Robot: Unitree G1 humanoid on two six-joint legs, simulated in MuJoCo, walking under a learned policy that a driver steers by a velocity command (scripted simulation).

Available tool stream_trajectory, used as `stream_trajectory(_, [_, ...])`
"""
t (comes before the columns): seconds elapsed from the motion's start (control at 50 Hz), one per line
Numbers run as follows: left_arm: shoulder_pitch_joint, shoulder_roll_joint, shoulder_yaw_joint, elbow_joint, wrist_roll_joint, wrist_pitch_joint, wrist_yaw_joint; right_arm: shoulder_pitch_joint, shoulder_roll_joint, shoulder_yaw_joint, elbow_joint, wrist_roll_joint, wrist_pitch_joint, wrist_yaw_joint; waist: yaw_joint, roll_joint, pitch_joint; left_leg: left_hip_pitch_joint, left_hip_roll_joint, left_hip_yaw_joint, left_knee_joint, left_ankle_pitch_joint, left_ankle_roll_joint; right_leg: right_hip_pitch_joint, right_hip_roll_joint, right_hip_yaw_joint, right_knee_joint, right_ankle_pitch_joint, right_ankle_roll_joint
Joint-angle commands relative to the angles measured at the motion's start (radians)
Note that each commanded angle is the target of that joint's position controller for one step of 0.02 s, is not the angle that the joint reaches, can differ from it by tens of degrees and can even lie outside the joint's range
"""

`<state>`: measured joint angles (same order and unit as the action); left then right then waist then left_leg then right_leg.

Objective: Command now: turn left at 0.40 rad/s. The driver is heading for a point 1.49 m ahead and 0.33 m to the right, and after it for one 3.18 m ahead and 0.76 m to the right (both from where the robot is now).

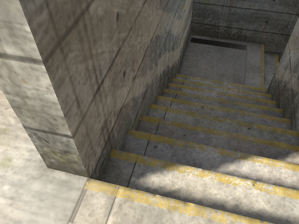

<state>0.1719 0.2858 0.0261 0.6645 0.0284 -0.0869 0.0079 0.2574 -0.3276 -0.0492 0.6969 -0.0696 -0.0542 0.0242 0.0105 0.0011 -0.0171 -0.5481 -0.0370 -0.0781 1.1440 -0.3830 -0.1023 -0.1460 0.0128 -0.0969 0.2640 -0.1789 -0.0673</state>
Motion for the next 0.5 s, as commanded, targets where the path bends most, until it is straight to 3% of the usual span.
stream_trajectory(0.02, [-0.071,0.154,0.049,-0.096,0.002,-0.015,-0.008,0.001,-0.075,-0.021,-0.062,0.024,-0.003,0.006,-0.002,-0.061,-0.031,-0.022,0.038,0.035,-0.001,0.068,-0.028,0.096,-0.239,0.089,-0.039,0.487,-0.221])
stream_trajectory(0.08, [-0.04,0.129,0.049,-0.081,-0.015,-0.011,-0.034,0.018,-0.051,-0.016,-0.046,0.019,0.011,0.01,-0.005,-0.073,-0.03,0.014,0.105,0.048,-0.272,0.09,-0.045,0.171,-0.253,0.095,0.02,0.474,-0.195])
stream_trajectory(0.12, [-0.052,0.138,0.058,-0.083,-0.027,-0.006,-0.057,0.019,-0.02,-0.002,-0.043,0.015,0.018,0.022,-0.003,-0.085,-0.03,0.117,0.123,0.103,-0.447,0.027,-0.042,0.119,-0.253,0.106,0.086,0.475,-0.172])
stream_trajectory(0.16, [-0.048,0.166,0.073,-0.075,-0.028,0.006,-0.079,0.031,-0.032,-0.001,-0.042,0.039,0.01,0.025,-0.01,-0.061,-0.032,0.202,0.11,0.142,-0.608,0.083,-0.012,0.073,-0.253,0.139,0.141,0.385,-0.164])
stream_trajectory(0.18, [-0.071,0.138,0.063,-0.07,-0.03,0.013,-0.097,0.041,-0.036,0.0,-0.032,0.063,0.001,0.024,-0.035,-0.04,-0.037,0.279,0.105,0.146,-0.732,0.252,0.016,0.029,-0.239,0.146,0.175,0.318,-0.139])
stream_trajectory(0.2, [-0.081,0.074,0.039,-0.058,-0.02,0.014,-0.11,0.023,-0.044,0.001,-0.041,0.083,-0.01,0.024,-0.044,-0.06,-0.06,0.37,0.112,0.111,-0.758,0.368,0.052,-0.037,-0.219,0.159,0.194,0.261,-0.085])
stream_trajectory(0.22, [-0.037,0.026,0.025,-0.065,-0.021,0.014,-0.11,-0.014,-0.093,-0.001,-0.079,0.094,-0.025,0.016,-0.012,-0.002,-0.13,0.442,0.183,0.041,-0.708,0.602,0.14,-0.064,-0.157,0.11,0.221,0.138,-0.004])
stream_trajectory(0.24, [0.05,0.081,0.051,-0.062,-0.009,0.008,-0.084,-0.105,-0.151,-0.014,-0.115,0.091,-0.035,0.005,0.068,0.046,-0.159,0.369,0.209,-0.023,-0.687,0.533,0.259,-0.008,-0.079,0.025,0.251,0.118,0.032])
stream_trajectory(0.26, [-0.014,0.15,0.073,-0.074,-0.006,0.003,-0.06,-0.117,-0.158,-0.024,-0.119,0.068,-0.035,0.004,0.036,0.037,-0.118,0.265,0.201,-0.024,-0.701,0.422,0.256,0.032,-0.066,0.002,0.271,0.145,0.036])
stream_trajectory(0.28, [-0.072,0.18,0.087,-0.098,-0.006,0.001,-0.044,-0.109,-0.151,-0.029,-0.113,0.061,-0.034,0.002,0.021,0.032,-0.099,0.215,0.18,-0.004,-0.704,0.343,0.223,0.049,-0.075,0.005,0.273,0.184,0.007])
stream_trajectory(0.3, [-0.081,0.171,0.087,-0.103,-0.013,0.001,-0.036,-0.111,-0.122,-0.023,-0.12,0.065,-0.028,0.0,0.013,0.022,-0.096,0.219,0.161,0.012,-0.694,0.289,0.193,0.038,-0.091,0.024,0.253,0.2,-0.026])
stream_trajectory(0.32, [-0.086,0.134,0.074,-0.107,-0.024,0.0,-0.038,-0.099,-0.089,-0.012,-0.119,0.071,-0.019,0.004,0.001,0.012,-0.076,0.233,0.148,0.023,-0.685,0.235,0.165,0.006,-0.104,0.046,0.221,0.18,-0.041])
stream_trajectory(0.34, [-0.103,0.083,0.056,-0.114,-0.036,-0.002,-0.051,-0.072,-0.055,-0.001,-0.114,0.079,-0.01,0.01,-0.022,0.008,-0.064,0.268,0.144,0.025,-0.689,0.204,0.137,-0.028,-0.123,0.069,0.196,0.146,-0.046])
stream_trajectory(0.36, [-0.106,0.062,0.048,-0.114,-0.04,-0.003,-0.066,-0.058,-0.041,0.004,-0.109,0.083,-0.003,0.017,-0.034,0.009,-0.051,0.292,0.138,0.029,-0.689,0.201,0.121,-0.054,-0.123,0.07,0.193,0.123,-0.037])
stream_trajectory(0.4, [-0.082,0.087,0.058,-0.108,-0.031,-0.004,-0.084,-0.057,-0.056,-0.001,-0.11,0.08,0.006,0.025,-0.031,0.013,-0.046,0.307,0.124,0.04,-0.68,0.232,0.114,-0.064,-0.116,0.06,0.205,0.108,-0.02])
stream_trajectory(0.44, [-0.071,0.104,0.067,-0.108,-0.023,-0.006,-0.085,-0.074,-0.061,-0.003,-0.116,0.075,0.007,0.024,-0.024,0.016,-0.047,0.309,0.116,0.047,-0.671,0.257,0.115,-0.066,-0.113,0.049,0.216,0.102,-0.012])
stream_trajectory(0.5, [-0.061,0.1,0.066,-0.109,-0.022,-0.008,-0.083,-0.101,-0.061,-0.003,-0.124,0.074,0.001,0.021,-0.018,0.015,-0.04,0.298,0.111,0.048,-0.666,0.257,0.112,-0.069,-0.116,0.046,0.225,0.09,-0.006])
